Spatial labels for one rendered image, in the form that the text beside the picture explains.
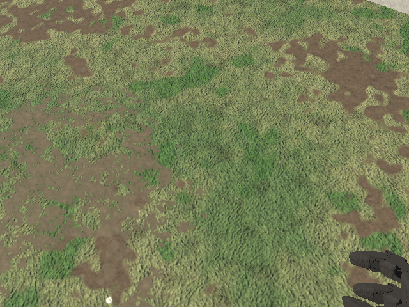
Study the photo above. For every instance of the right robot hand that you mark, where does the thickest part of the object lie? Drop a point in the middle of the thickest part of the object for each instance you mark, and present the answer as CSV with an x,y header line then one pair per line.
x,y
390,265

